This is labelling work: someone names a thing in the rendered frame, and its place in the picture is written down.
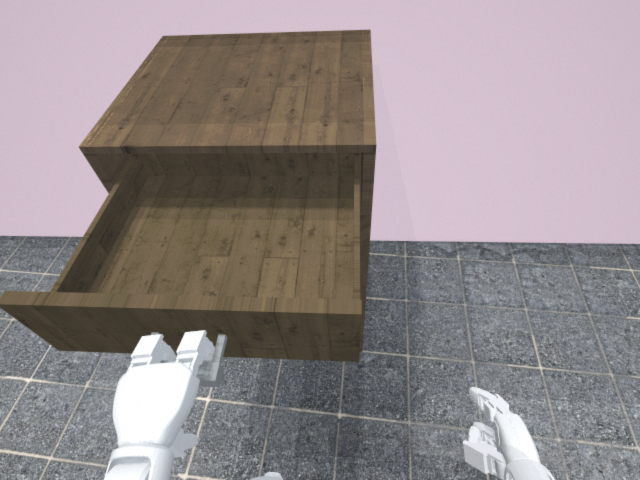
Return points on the left robot forearm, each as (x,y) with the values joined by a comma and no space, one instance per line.
(140,461)

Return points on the drawer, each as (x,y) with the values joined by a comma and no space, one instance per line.
(261,247)

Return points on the left robot hand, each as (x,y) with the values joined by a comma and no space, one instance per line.
(153,399)

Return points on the right robot hand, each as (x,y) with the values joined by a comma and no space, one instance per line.
(490,450)

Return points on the cabinet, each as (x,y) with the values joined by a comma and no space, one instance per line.
(282,92)

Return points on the right robot forearm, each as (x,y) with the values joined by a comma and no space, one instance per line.
(526,469)

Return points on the handle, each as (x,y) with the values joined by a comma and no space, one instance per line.
(210,373)

